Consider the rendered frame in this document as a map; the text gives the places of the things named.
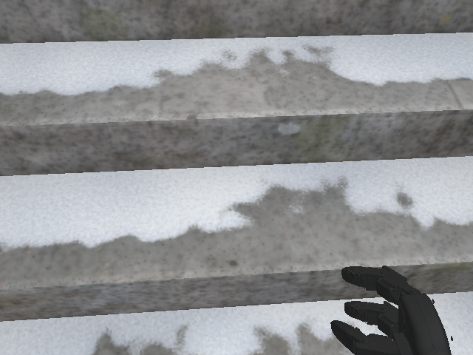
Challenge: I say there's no right robot hand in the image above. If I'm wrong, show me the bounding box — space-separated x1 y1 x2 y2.
330 266 453 355

